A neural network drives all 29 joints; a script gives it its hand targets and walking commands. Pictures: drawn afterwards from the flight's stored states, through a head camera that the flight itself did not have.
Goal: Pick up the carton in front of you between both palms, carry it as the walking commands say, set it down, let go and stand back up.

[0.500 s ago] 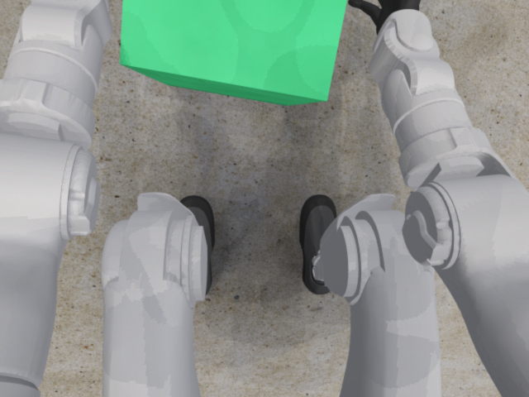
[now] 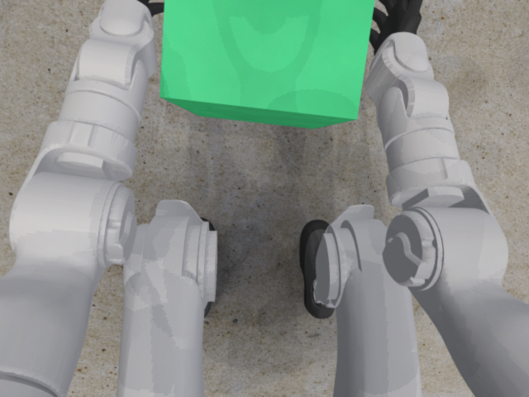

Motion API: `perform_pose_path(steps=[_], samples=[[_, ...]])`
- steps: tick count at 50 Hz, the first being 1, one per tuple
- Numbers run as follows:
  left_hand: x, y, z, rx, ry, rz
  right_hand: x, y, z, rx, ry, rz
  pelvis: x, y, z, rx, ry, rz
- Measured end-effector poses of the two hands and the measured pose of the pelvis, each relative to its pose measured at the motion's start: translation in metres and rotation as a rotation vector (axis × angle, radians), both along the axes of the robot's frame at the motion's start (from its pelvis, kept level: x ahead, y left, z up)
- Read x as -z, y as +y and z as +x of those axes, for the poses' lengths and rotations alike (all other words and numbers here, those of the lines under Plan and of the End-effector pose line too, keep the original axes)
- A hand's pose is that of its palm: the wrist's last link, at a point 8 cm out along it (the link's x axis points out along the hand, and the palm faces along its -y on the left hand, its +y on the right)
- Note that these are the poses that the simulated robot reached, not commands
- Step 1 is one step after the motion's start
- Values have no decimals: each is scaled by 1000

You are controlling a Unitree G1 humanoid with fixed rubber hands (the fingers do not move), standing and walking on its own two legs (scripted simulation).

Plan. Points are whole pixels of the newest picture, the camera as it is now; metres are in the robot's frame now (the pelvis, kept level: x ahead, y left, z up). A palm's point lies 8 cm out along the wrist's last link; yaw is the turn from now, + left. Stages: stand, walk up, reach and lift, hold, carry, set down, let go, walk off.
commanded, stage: reach and lift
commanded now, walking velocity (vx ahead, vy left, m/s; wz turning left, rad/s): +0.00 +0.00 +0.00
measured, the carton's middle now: (265, 44) +0.54 +0.03 -0.21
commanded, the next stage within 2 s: none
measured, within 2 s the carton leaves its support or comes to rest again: neither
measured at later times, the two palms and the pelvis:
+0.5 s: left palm out of the picture +0.48 +0.19 +0.06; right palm out of the picture +0.49 -0.11 +0.06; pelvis +0.00 -0.02 +0.12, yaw +4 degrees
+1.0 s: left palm out of the picture +0.43 +0.18 +0.21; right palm out of the picture +0.46 -0.12 +0.22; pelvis +0.04 -0.01 +0.25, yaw +5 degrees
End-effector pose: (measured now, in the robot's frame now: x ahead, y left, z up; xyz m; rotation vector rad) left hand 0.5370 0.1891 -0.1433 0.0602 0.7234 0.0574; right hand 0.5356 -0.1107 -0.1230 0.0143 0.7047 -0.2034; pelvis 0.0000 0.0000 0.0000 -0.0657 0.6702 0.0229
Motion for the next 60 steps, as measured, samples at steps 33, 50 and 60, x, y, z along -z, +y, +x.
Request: perform_pose_path(steps=[33,50,60], samples=[[-243,6,-71,-129,-37,-35,-230,6,-52,-62,-47,34,-156,-18,11,-47,60,30],[-358,-6,-103,-157,-29,-51,-346,-5,-79,-77,-38,35,-252,-14,41,-60,-102,48],[-419,-11,-124,-174,-30,-51,-407,-10,-95,-97,-39,32,-307,-15,60,-68,-227,65]])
